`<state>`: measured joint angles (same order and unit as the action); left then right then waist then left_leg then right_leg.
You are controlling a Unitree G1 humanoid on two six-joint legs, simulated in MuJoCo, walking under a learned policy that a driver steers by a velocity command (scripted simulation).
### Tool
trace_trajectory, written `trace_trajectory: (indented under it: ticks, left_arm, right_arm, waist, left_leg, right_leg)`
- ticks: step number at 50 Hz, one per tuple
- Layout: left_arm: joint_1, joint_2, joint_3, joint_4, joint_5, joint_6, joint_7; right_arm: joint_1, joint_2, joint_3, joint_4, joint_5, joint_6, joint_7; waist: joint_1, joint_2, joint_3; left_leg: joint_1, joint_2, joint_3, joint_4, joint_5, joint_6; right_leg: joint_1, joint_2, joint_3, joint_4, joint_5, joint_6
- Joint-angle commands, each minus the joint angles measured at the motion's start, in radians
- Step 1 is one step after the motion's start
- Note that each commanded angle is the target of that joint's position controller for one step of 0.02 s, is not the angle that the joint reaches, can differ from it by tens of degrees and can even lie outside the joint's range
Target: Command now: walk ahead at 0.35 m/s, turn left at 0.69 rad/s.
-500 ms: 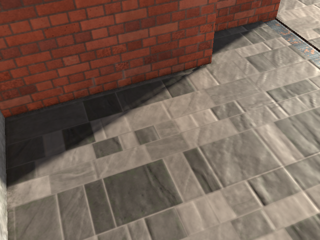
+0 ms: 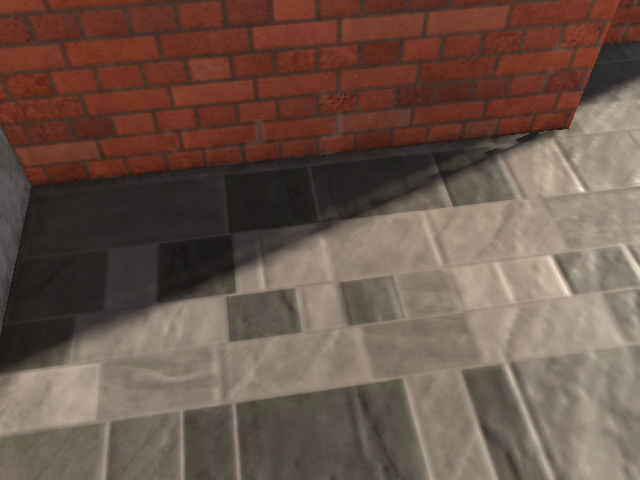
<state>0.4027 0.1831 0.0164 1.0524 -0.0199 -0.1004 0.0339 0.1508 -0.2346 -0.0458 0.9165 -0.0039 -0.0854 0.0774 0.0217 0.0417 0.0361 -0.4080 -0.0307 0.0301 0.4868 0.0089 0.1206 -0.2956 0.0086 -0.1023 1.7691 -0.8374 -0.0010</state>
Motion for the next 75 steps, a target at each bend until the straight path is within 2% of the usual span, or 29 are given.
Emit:
trace_trajectory:
  ticks: [1, 2, 3, 4, 6, 9, 12, 13, 14, 15, 16, 18, 21, 23, 24, 30, 31, 32, 33, 34, 37, 43, 50, 52, 53, 54, 55, 57, 75]
  left_arm:
    - [-0.124, 0.148, 0.003, -0.238, -0.026, -0.053, -0.020]
    - [-0.150, 0.122, 0.001, -0.275, -0.038, -0.045, -0.013]
    - [-0.184, 0.141, 0.013, -0.274, -0.041, -0.030, 0.000]
    - [-0.250, 0.152, 0.023, -0.284, -0.022, 0.015, 0.011]
    - [-0.223, 0.140, 0.031, -0.302, 0.029, 0.035, 0.033]
    - [-0.284, 0.108, 0.045, -0.342, -0.005, 0.029, 0.027]
    - [-0.261, 0.116, 0.059, -0.363, 0.010, 0.047, 0.011]
    - [-0.179, 0.131, 0.070, -0.328, 0.036, 0.043, 0.009]
    - [-0.102, 0.172, 0.081, -0.322, 0.063, 0.043, 0.017]
    - [-0.094, 0.180, 0.071, -0.359, 0.091, 0.044, 0.011]
    - [-0.217, 0.231, 0.092, -0.392, 0.055, 0.049, 0.007]
    - [-0.314, 0.132, 0.070, -0.422, 0.038, 0.076, 0.016]
    - [-0.383, 0.163, 0.077, -0.422, 0.040, 0.099, 0.028]
    - [-0.372, 0.197, 0.093, -0.421, 0.045, 0.083, 0.027]
    - [-0.376, 0.217, 0.099, -0.415, 0.025, 0.088, 0.030]
    - [-0.340, 0.238, 0.115, -0.391, -0.004, 0.075, 0.006]
    - [-0.306, 0.221, 0.114, -0.380, -0.005, 0.081, -0.006]
    - [-0.321, 0.172, 0.099, -0.407, 0.037, 0.092, -0.014]
    - [-0.385, 0.130, 0.078, -0.499, 0.055, 0.087, -0.014]
    - [-0.429, 0.198, 0.091, -0.486, 0.030, 0.080, -0.008]
    - [-0.340, 0.222, 0.093, -0.431, 0.039, 0.098, 0.016]
    - [-0.354, 0.162, 0.057, -0.443, 0.020, 0.102, 0.002]
    - [-0.312, 0.150, 0.053, -0.403, 0.017, 0.096, -0.020]
    - [-0.256, 0.182, 0.053, -0.387, 0.036, 0.097, -0.026]
    - [-0.256, 0.243, 0.063, -0.391, 0.057, 0.101, -0.025]
    - [-0.306, 0.238, 0.061, -0.387, 0.066, 0.091, -0.036]
    - [-0.365, 0.183, 0.049, -0.398, 0.051, 0.079, -0.044]
    - [-0.336, 0.182, 0.043, -0.382, 0.038, 0.064, -0.052]
    - [-0.292, 0.171, 0.013, -0.334, 0.033, 0.077, -0.070]
  right_arm:
    - [0.366, -0.179, -0.034, -0.013, -0.025, 0.036, -0.031]
    - [0.266, -0.254, -0.059, -0.050, -0.008, 0.055, -0.057]
    - [0.207, -0.228, -0.047, -0.091, -0.018, 0.043, -0.079]
    - [0.081, -0.202, -0.038, -0.143, -0.012, 0.042, -0.100]
    - [-0.041, -0.212, -0.039, -0.206, -0.004, 0.057, -0.114]
    - [0.000, -0.185, -0.055, -0.204, 0.037, 0.083, -0.134]
    - [-0.037, -0.126, -0.052, -0.241, 0.061, 0.095, -0.131]
    - [-0.063, -0.081, -0.044, -0.252, 0.064, 0.100, -0.133]
    - [0.025, 0.014, -0.022, -0.253, 0.038, 0.097, -0.132]
    - [0.162, -0.017, -0.017, -0.294, 0.021, 0.083, -0.107]
    - [0.202, -0.109, -0.035, -0.309, 0.024, 0.085, -0.086]
    - [0.083, -0.180, -0.061, -0.289, 0.042, 0.135, -0.102]
    - [0.032, -0.113, -0.047, -0.323, 0.050, 0.168, -0.101]
    - [0.014, -0.095, -0.040, -0.334, 0.048, 0.162, -0.098]
    - [0.005, -0.083, -0.033, -0.350, 0.048, 0.155, -0.089]
    - [0.014, -0.149, -0.075, -0.335, 0.031, 0.174, -0.082]
    - [0.054, -0.168, -0.092, -0.322, 0.028, 0.178, -0.089]
    - [0.108, -0.268, -0.119, -0.322, 0.037, 0.174, -0.100]
    - [0.106, -0.389, -0.133, -0.347, -0.012, 0.149, -0.093]
    - [0.097, -0.340, -0.118, -0.373, -0.048, 0.118, -0.082]
    - [-0.012, -0.192, -0.061, -0.362, 0.015, 0.107, -0.100]
    - [0.022, -0.167, -0.034, -0.319, -0.022, 0.117, -0.139]
    - [-0.002, -0.137, -0.024, -0.288, -0.002, 0.114, -0.119]
    - [0.054, -0.097, -0.010, -0.274, -0.009, 0.098, -0.105]
    - [0.108, -0.081, -0.006, -0.270, -0.020, 0.080, -0.088]
    - [0.106, -0.097, -0.005, -0.288, -0.025, 0.070, -0.077]
    - [0.075, -0.127, -0.015, -0.267, -0.027, 0.070, -0.076]
    - [0.023, -0.120, -0.017, -0.270, -0.023, 0.092, -0.081]
    - [0.080, -0.125, -0.012, -0.237, -0.011, 0.105, -0.108]
  waist:
    - [-0.187, 0.117, -0.374]
    - [-0.121, 0.024, -0.350]
    - [-0.081, -0.134, -0.324]
    - [-0.021, -0.199, -0.145]
    - [0.048, -0.123, -0.100]
    - [0.019, 0.034, -0.248]
    - [0.064, 0.030, -0.241]
    - [0.106, 0.001, -0.214]
    - [0.078, -0.153, -0.295]
    - [0.008, -0.310, -0.434]
    - [-0.056, -0.326, -0.439]
    - [-0.020, -0.181, -0.273]
    - [-0.047, -0.151, -0.121]
    - [-0.035, -0.175, -0.148]
    - [-0.041, -0.186, -0.173]
    - [-0.058, -0.210, -0.201]
    - [-0.069, -0.168, -0.185]
    - [-0.072, 0.076, -0.132]
    - [-0.057, 0.276, -0.205]
    - [-0.111, 0.159, -0.249]
    - [-0.034, 0.055, -0.193]
    - [-0.033, 0.103, -0.202]
    - [-0.010, 0.124, -0.119]
    - [-0.021, 0.008, -0.133]
    - [-0.071, -0.140, -0.162]
    - [-0.094, -0.225, -0.187]
    - [-0.092, -0.169, -0.138]
    - [-0.059, -0.146, -0.095]
    - [-0.029, -0.039, -0.059]
  left_leg:
    - [0.999, 0.377, -0.512, 0.105, 0.802, 0.321]
    - [0.849, 0.395, -0.621, 0.024, 0.472, 0.347]
    - [0.652, 0.444, -0.741, -0.053, 0.162, 0.320]
    - [0.271, 0.392, -0.679, -0.130, 0.289, 0.296]
    - [-0.132, 0.185, -0.420, -0.128, 0.460, 0.210]
    - [-0.058, 0.044, -0.320, -0.036, 0.390, 0.100]
    - [-0.040, 0.013, -0.416, 0.078, 0.078, 0.017]
    - [-0.134, -0.046, -0.403, 0.206, -0.099, -0.035]
    - [-0.312, -0.161, -0.259, 0.496, -0.551, -0.102]
    - [-0.376, -0.162, -0.265, 0.704, -0.742, -0.135]
    - [-0.440, -0.070, -0.217, 0.891, -0.703, -0.173]
    - [-0.434, 0.026, -0.147, 0.936, -0.528, -0.196]
    - [-0.250, 0.028, -0.048, 0.702, -0.380, -0.187]
    - [-0.164, 0.052, -0.025, 0.539, -0.329, -0.181]
    - [-0.127, 0.059, -0.023, 0.460, -0.301, -0.175]
    - [0.116, 0.020, 0.039, 0.089, -0.200, -0.078]
    - [0.208, 0.010, 0.012, 0.019, -0.174, -0.043]
    - [0.375, 0.182, -0.283, -0.102, 0.075, 0.052]
    - [0.442, 0.412, -0.673, -0.149, 0.231, 0.265]
    - [0.438, 0.430, -0.636, -0.169, 0.201, 0.290]
    - [0.346, 0.288, -0.375, -0.097, 0.288, 0.125]
    - [0.267, 0.219, -0.277, -0.068, 0.322, 0.102]
    - [0.114, 0.182, -0.343, -0.061, 0.017, 0.059]
    - [0.049, 0.117, -0.331, -0.018, -0.154, -0.017]
    - [-0.012, 0.045, -0.261, 0.064, -0.299, -0.068]
    - [0.097, 0.024, -0.184, 0.054, -0.380, -0.112]
    - [0.175, 0.044, -0.178, 0.035, -0.300, -0.138]
    - [0.176, 0.032, -0.183, 0.043, -0.199, -0.140]
    - [0.206, 0.054, -0.202, 0.026, -0.070, -0.151]
  right_leg:
    - [-0.869, -0.012, 0.209, 0.204, 0.111, 0.032]
    - [-0.875, -0.022, 0.200, 0.155, 0.167, 0.038]
    - [-0.845, -0.055, 0.258, -0.069, 0.352, 0.027]
    - [-0.691, -0.058, 0.241, -0.289, 0.403, 0.075]
    - [-0.282, -0.036, 0.168, -0.756, 0.506, 0.110]
    - [-0.041, 0.068, 0.159, -1.093, 0.805, 0.123]
    - [0.082, 0.060, 0.204, -1.298, 0.918, 0.086]
    - [0.221, -0.016, 0.239, -1.364, 1.004, 0.046]
    - [0.447, -0.260, 0.428, -1.294, 1.352, -0.068]
    - [0.507, -0.490, 0.707, -1.291, 1.572, -0.246]
    - [0.478, -0.564, 0.776, -1.320, 1.419, -0.340]
    - [0.276, -0.380, 0.521, -1.367, 1.010, -0.259]
    - [-0.015, -0.229, 0.248, -1.441, 0.920, -0.156]
    - [-0.011, -0.244, 0.176, -1.451, 0.945, -0.151]
    - [0.010, -0.268, 0.171, -1.445, 0.958, -0.152]
    - [0.057, -0.312, 0.067, -1.348, 0.784, -0.073]
    - [-0.005, -0.278, 0.021, -1.257, 0.700, -0.030]
    - [-0.260, -0.159, -0.081, -0.952, 0.428, 0.053]
    - [-0.537, -0.020, 0.063, -0.672, 0.164, 0.086]
    - [-0.571, -0.019, 0.184, -0.492, 0.179, 0.070]
    - [-0.504, -0.060, 0.197, -0.532, 0.407, 0.046]
    - [-0.297, -0.019, 0.146, -0.724, 0.484, 0.080]
    - [0.050, 0.007, 0.097, -1.245, 0.591, 0.054]
    - [0.227, -0.076, 0.167, -1.340, 0.865, -0.003]
    - [0.297, -0.196, 0.253, -1.285, 1.156, -0.084]
    - [0.128, -0.266, 0.341, -1.360, 1.031, -0.182]
    - [0.056, -0.216, 0.315, -1.379, 0.874, -0.170]
    - [0.045, -0.130, 0.243, -1.362, 0.706, -0.102]
    - [0.080, -0.073, 0.208, -1.310, 0.772, -0.090]
